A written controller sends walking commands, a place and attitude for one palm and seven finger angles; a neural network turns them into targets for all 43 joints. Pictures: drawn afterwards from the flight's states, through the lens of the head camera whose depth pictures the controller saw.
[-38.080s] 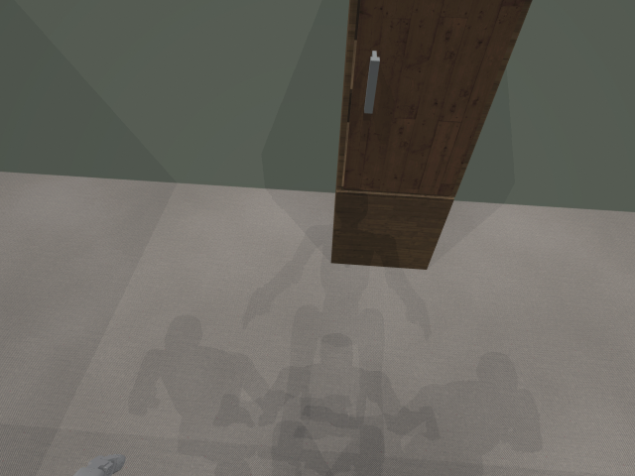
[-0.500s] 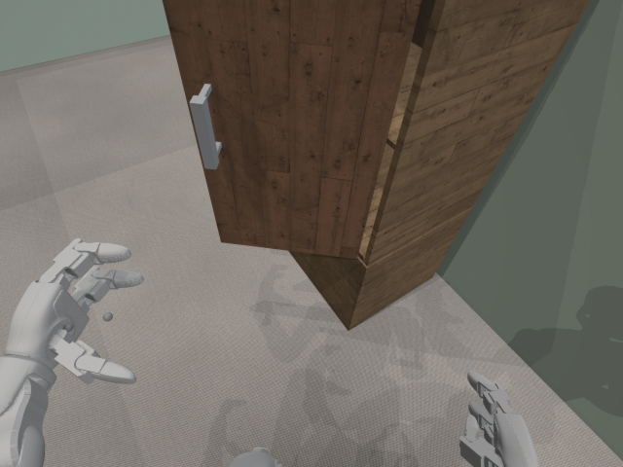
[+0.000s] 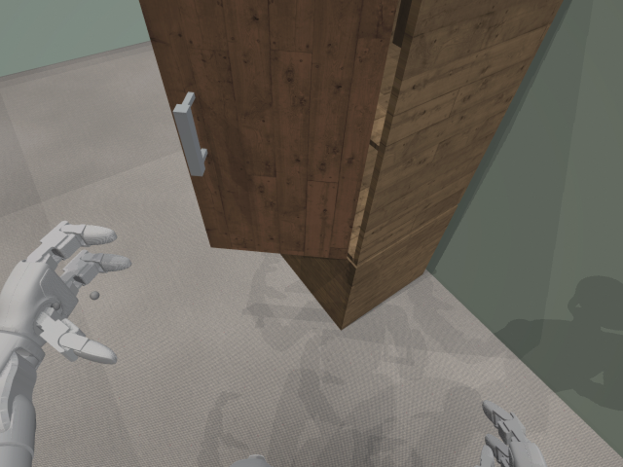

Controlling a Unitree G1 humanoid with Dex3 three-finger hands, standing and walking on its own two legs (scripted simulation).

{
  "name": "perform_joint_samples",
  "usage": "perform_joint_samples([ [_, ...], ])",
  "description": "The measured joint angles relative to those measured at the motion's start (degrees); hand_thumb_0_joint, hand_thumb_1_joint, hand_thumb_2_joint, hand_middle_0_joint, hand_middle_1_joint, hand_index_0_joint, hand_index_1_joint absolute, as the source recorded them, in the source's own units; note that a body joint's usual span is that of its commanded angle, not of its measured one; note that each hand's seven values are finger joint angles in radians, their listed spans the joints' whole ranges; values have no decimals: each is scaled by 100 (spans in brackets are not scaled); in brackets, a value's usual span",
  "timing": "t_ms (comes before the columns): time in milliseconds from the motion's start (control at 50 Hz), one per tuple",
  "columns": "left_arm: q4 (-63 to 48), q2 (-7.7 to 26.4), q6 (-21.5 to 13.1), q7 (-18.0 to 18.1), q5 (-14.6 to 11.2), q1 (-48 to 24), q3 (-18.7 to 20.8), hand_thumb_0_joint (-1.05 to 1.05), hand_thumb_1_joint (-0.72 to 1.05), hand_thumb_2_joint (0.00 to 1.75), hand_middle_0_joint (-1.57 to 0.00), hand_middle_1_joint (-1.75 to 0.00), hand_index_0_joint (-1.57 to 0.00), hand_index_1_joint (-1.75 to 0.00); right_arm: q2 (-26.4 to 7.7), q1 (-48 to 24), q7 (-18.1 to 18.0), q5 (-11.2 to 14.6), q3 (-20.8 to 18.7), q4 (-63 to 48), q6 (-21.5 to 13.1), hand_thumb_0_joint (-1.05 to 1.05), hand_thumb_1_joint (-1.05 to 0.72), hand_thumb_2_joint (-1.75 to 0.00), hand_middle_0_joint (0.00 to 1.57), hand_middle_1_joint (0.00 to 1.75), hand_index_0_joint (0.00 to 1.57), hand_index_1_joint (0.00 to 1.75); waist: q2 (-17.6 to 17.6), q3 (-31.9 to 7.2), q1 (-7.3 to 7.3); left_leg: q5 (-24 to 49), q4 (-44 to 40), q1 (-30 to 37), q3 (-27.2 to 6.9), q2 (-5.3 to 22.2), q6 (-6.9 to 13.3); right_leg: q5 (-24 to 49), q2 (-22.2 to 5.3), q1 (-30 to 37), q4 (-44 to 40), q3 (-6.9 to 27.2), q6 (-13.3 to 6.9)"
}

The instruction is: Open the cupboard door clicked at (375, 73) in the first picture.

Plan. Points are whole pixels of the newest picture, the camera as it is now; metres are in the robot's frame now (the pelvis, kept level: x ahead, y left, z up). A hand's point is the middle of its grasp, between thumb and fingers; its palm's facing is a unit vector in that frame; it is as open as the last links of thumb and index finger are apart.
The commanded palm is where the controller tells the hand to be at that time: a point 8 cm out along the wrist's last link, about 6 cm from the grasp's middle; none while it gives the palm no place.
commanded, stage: raise the hand with hooked fingers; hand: left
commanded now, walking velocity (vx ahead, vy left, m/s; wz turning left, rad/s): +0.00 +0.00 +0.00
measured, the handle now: (193, 135) +0.61 +0.24 +0.06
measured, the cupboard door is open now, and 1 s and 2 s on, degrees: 50 50 50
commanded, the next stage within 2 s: move the hooked fingers beside the handle in 0.26 s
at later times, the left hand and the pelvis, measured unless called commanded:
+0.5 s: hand (97, 288) +0.29 +0.27 +0.08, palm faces +0.02 -1.00 -0.01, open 13.9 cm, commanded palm +0.29 +0.32 +0.08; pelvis +0.00 -0.01 +0.00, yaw +1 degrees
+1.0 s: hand (121, 224) +0.40 +0.28 +0.07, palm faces -0.02 -1.00 +0.01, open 13.9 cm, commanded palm +0.38 +0.33 +0.07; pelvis +0.00 -0.01 -0.01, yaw -1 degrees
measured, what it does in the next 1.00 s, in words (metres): stands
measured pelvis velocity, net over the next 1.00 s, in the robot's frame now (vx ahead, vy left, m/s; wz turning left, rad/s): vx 0.00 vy -0.01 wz -0.02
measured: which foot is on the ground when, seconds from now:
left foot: down 0.00-1.00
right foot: down 0.00-1.00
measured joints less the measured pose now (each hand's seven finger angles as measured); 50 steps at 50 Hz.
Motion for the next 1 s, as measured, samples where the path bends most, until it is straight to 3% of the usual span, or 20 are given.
perform_joint_samples([
  [400, 76, -56, -104, -18, -10, -34, -7, -1, -50, 30, -30, -120, -30, -120, 73, -168, -27, -3, 58, 14, -7, 1, -90, -90, 20, 30, 20, 30, 51, -30, 70, -3, -9, 19, -58, 29, -82, -54, 34, 4, 49, -49, -75],
  [580, 1090, 222, -191, -126, 158, -1039, 41, -1, -50, 30, -30, -120, -30, -121, -4, -215, -122, 13, 68, 139, 66, 1, -90, -90, 20, 30, 20, 30, 14, 43, 59, -6, 153, -219, -155, 39, -113, -77, 45, -190, 184, -140, -114],
  [760, 2103, 572, -217, -226, 358, -1928, 184, -1, -50, 30, -30, -120, -31, -121, -36, -48, -64, 1, 67, 169, 274, 1, -90, -90, 20, 30, 20, 30, -45, -1, -153, -25, 230, -462, -63, 80, -103, -67, 76, -487, 286, -45, -107],
  [1000, 3270, 1029, -502, -305, 623, -2939, 397, -1, -50, 30, -30, -120, -30, -120, -90, 297, 2, -28, 36, 318, 620, 1, -90, -90, 20, 30, 20, 30, -80, -12, -349, -105, 453, -935, -22, 103, -46, -91, 91, -952, 449, 3, -60],
])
